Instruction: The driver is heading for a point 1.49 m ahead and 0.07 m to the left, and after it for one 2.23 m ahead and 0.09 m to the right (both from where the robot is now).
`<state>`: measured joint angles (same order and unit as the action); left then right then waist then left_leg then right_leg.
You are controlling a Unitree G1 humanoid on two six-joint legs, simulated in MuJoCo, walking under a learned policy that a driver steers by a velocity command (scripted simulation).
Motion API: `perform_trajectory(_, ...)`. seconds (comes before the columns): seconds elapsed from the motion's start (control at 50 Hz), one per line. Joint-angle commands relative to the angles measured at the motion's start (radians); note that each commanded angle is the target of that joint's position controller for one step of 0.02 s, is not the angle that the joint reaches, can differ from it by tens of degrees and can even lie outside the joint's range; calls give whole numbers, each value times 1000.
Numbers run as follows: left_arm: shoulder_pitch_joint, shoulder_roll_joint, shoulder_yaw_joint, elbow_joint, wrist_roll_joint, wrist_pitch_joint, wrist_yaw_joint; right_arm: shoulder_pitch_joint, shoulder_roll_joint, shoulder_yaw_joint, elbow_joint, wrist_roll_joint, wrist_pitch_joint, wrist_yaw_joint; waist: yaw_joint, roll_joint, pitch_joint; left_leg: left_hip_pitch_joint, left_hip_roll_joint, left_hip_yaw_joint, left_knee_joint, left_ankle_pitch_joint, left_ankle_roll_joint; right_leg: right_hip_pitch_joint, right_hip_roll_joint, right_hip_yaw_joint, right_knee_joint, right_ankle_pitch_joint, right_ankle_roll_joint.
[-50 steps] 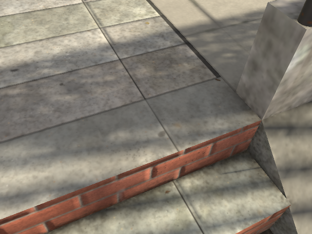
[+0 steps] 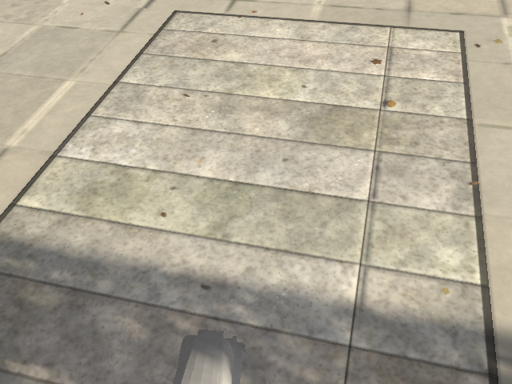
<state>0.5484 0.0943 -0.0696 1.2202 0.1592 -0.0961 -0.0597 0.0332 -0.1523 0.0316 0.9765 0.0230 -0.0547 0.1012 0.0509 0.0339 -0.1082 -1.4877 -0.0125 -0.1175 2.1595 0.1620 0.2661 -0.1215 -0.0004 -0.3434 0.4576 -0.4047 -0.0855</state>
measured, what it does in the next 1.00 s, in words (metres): climbs, turning left: left foot 0.18 m higher, then right foot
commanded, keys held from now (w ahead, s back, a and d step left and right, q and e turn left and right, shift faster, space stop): w+q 0.42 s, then w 0.58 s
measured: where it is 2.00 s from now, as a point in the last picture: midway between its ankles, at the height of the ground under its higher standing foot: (246, 193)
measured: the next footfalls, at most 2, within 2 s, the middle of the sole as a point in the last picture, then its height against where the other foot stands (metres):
left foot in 0.22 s outside the picture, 0.18 m higher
right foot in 0.58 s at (347, 369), level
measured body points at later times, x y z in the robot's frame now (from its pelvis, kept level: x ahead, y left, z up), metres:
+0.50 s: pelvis +0.30 -0.03 +0.16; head +0.29 -0.05 +0.61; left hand +0.47 +0.24 +0.11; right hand +0.31 -0.23 -0.01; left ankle +0.21 +0.07 -0.55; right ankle +0.45 -0.16 -0.46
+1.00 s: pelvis +0.55 -0.01 +0.19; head +0.58 -0.01 +0.64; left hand +0.41 +0.20 +0.05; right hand +0.86 -0.11 +0.12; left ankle +0.65 +0.19 -0.51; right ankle +0.51 -0.14 -0.55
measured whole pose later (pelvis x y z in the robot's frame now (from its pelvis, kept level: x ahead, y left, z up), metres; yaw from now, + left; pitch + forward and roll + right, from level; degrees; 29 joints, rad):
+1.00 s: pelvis +0.55 -0.01 +0.19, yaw +22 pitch +4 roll -2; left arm 0.40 0.21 0.02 1.01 -0.02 -0.09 0.01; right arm 0.02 -0.23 -0.04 0.65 0.02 -0.06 0.01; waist 0.12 0.05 -0.02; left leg -0.69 0.09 -0.02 0.67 0.01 0.03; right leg -0.08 0.05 -0.08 0.27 -0.27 -0.04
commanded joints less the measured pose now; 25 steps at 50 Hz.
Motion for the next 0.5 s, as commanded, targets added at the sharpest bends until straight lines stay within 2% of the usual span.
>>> perform_trajectory(0.02,187,112,3,43,29,-5,-24,-292,-84,-19,-165,21,12,-35,24,-97,154,-277,6,-4,-150,-10,52,216,-311,287,-279,443,103)
perform_trajectory(0.04,207,131,9,48,18,-12,-32,-349,-101,-35,-189,17,25,-44,33,-132,155,-269,7,70,-182,-99,51,245,-327,242,-303,593,115)
perform_trajectory(0.06,233,107,-1,75,18,-13,-44,-400,-94,-37,-211,18,42,-51,39,-127,181,-290,18,96,-222,-205,39,296,-347,227,-306,712,113)
perform_trajectory(0.08,234,101,-6,81,6,-13,-59,-435,-95,-46,-241,30,55,-51,4,-140,173,-227,16,139,-294,-250,59,272,-337,174,-301,858,139)
perform_trajectory(0.1,170,128,-4,43,-21,-19,-52,-387,-91,-52,-241,17,59,-41,-62,-171,133,-26,15,253,-304,-283,54,145,-299,73,-280,1153,172)
perform_trajectory(0.12,36,167,-3,-16,-38,-31,-52,-328,-101,-62,-238,13,58,-32,-157,-172,85,268,-19,335,-373,-340,36,-46,-265,-9,-231,1557,205)
perform_trajectory(0.14,6,241,9,-46,-63,-45,-44,-307,-107,-62,-252,8,66,-19,-187,-204,27,508,-51,395,-459,-374,-2,-160,-295,-11,-209,1872,185)
perform_trajectory(0.16,10,303,20,-63,-77,-57,-35,-274,-123,-73,-239,-6,74,-11,-194,-225,42,640,-98,419,-567,-489,-45,-152,-315,2,-178,2033,151)
perform_trajectory(0.18,3,390,47,-65,-92,-58,-29,-186,-126,-79,-208,-6,69,-9,-214,-272,82,667,-138,390,-722,-600,-73,-52,-343,34,-114,2135,122)
perform_trajectory(0.2,-42,441,71,-71,-93,-46,-30,-87,-122,-84,-185,-10,62,-14,-242,-318,105,646,-173,358,-909,-749,-94,84,-380,79,2,2278,91)
perform_trajectory(0.22,-126,450,83,-86,-59,-35,-46,88,-126,-93,-124,-15,56,-27,-302,-294,76,804,-182,310,-1080,-629,-89,76,-385,102,172,2320,67)
perform_trajectory(0.24,-149,373,81,-105,0,-32,-68,474,-186,-129,20,-48,59,-55,-372,-162,-62,1251,-208,95,-1195,-420,-37,-234,-306,169,591,1965,81)
perform_trajectory(0.26,-69,158,46,-109,12,-25,-107,634,-178,-102,129,-90,64,-52,-250,166,-295,1591,28,-439,-1349,94,222,-617,-19,276,1332,342,131)
perform_trajectory(0.28,-81,123,52,-155,-106,-22,-121,546,-203,-118,54,-132,45,-56,-256,23,-240,1415,139,-710,-1584,-183,189,-770,61,580,1551,385,14)
perform_trajectory(0.3,-249,139,68,-216,-126,-36,-87,417,-176,-108,66,-87,-5,-54,-206,-6,-2,1249,124,-613,-1604,-373,128,-887,59,585,1647,331,-16)
perform_trajectory(0.32,-338,117,59,-261,-75,-30,-56,294,-119,-90,71,-60,-39,-55,-145,-40,30,1191,97,-551,-1608,-507,111,-959,60,590,1644,271,-46)
perform_trajectory(0.34,-353,105,46,-308,-27,-9,-38,251,-48,-65,86,-69,-50,-51,-75,-11,26,1167,54,-457,-1633,-571,87,-1006,61,605,1612,281,-79)
perform_trajectory(0.36,-376,110,44,-334,-27,7,-15,166,-9,-43,91,-81,-53,-40,-10,-98,93,1005,34,-371,-1642,-559,51,-962,21,556,1513,256,-90)
perform_trajectory(0.38,-363,152,52,-341,-55,13,-6,44,-32,-46,33,-59,-68,-29,42,-123,118,876,15,-268,-1684,-477,38,-866,1,481,1390,161,-62)
perform_trajectory(0.4,-382,174,64,-370,-72,7,19,13,-47,-44,-3,-47,-90,-36,63,-66,115,812,-24,-205,-1730,-417,8,-812,-15,442,1342,145,-32)
perform_trajectory(0.42,-420,218,78,-402,-85,4,39,6,-67,-42,-28,-47,-116,-54,52,-48,53,758,-49,-161,-1755,-382,-17,-683,-37,436,1188,164,-2)
perform_trajectory(0.44,-445,237,86,-424,-87,-3,50,15,-97,-44,-61,-56,-138,-70,42,-55,29,714,-60,-113,-1747,-283,-47,-552,-66,412,1041,204,48)
perform_trajectory(0.46,-456,229,83,-451,-91,-6,46,12,-154,-61,-89,-57,-149,-85,40,-73,5,630,-88,-36,-1750,-240,-99,-347,-90,370,804,241,97)
perform_trajectory(0.48,-496,205,75,-466,-101,-8,36,43,-218,-88,-104,-40,-149,-91,19,-79,10,564,-109,7,-1774,-259,-129,-150,-84,330,585,213,159)
perform_trajectory(0.5,-533,157,60,-469,-111,3,27,120,-241,-104,-78,-25,-137,-86,-8,-20,40,629,-66,-36,-1781,-258,-115,-127,-78,328,482,217,193)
